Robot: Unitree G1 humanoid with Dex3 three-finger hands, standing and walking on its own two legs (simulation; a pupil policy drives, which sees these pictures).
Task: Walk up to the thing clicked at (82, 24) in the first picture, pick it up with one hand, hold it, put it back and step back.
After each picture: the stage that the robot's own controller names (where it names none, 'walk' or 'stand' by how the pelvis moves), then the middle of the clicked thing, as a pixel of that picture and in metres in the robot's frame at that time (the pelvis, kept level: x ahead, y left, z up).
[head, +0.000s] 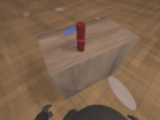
stand; (80, 38) +0.60 +0.11 +0.10
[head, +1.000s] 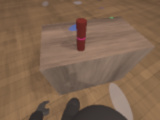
rise first; (81, 37) +0.56 +0.13 +0.12
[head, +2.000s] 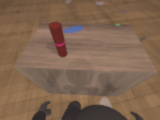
stand; (59, 42) +0.47 +0.25 +0.13
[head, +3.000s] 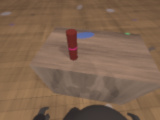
stand; (72, 46) +0.49 +0.17 +0.10
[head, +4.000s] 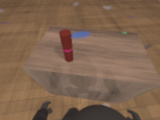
stand; (67, 48) +0.46 +0.19 +0.10
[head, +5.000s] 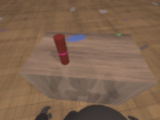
stand; (62, 51) +0.45 +0.23 +0.10
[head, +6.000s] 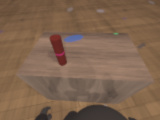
stand; (59, 52) +0.44 +0.25 +0.10
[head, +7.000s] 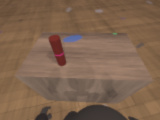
rise first; (58, 52) +0.43 +0.25 +0.10
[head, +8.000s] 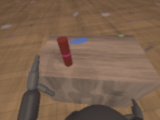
rise first; (65, 53) +0.44 +0.24 +0.10
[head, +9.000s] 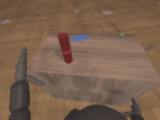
go down; (66, 50) +0.46 +0.23 +0.10
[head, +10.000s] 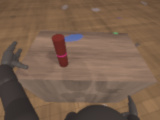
go down; (61, 53) +0.42 +0.22 +0.11
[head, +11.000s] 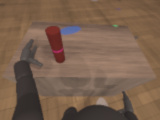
close in; (57, 47) +0.43 +0.22 +0.12
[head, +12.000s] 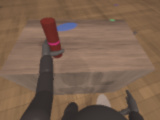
close; (53, 41) +0.46 +0.23 +0.15
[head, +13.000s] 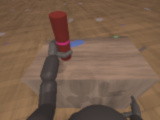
lift; (62, 40) +0.35 +0.16 +0.30
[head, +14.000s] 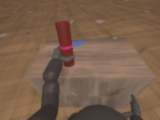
hold; (66, 46) +0.35 +0.16 +0.26
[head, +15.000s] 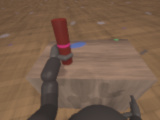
hold; (63, 44) +0.35 +0.17 +0.28
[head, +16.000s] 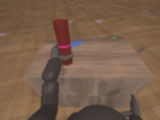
crouch; (64, 44) +0.36 +0.17 +0.27
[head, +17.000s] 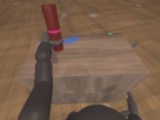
crouch; (54, 30) +0.45 +0.22 +0.29
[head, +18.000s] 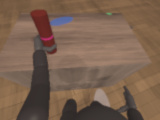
lower; (46, 35) +0.48 +0.24 +0.16
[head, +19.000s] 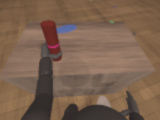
lower; (53, 44) +0.44 +0.23 +0.15
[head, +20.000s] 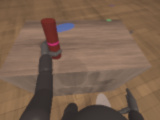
lower; (53, 41) +0.47 +0.23 +0.15
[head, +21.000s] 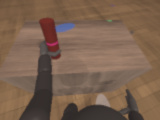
lower; (52, 41) +0.46 +0.23 +0.15
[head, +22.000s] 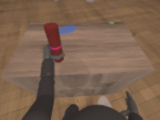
loosen; (55, 45) +0.44 +0.22 +0.14
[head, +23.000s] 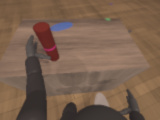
withdraw; (49, 45) +0.43 +0.23 +0.15
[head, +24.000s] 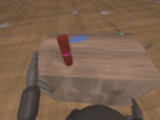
sink last; (66, 52) +0.43 +0.23 +0.11
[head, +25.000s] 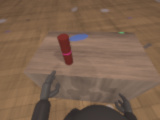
stand; (66, 51) +0.43 +0.22 +0.10
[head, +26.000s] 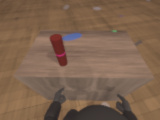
stand; (60, 52) +0.42 +0.23 +0.10
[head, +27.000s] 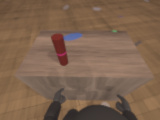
stand; (61, 51) +0.43 +0.23 +0.10
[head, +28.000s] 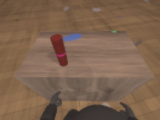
stand; (60, 52) +0.43 +0.23 +0.10
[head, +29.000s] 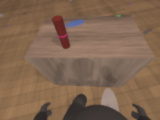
walk; (62, 34) +0.56 +0.26 +0.13
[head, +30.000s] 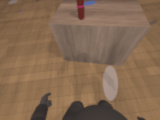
walk; (80, 5) +0.97 +0.15 +0.13
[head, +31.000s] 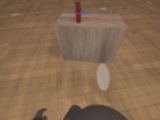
walk; (78, 13) +1.22 +0.25 +0.12
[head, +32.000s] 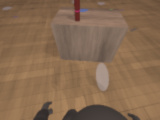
stand; (77, 10) +1.17 +0.21 +0.10
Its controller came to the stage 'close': yes
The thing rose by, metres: 0.21
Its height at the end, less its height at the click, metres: +0.00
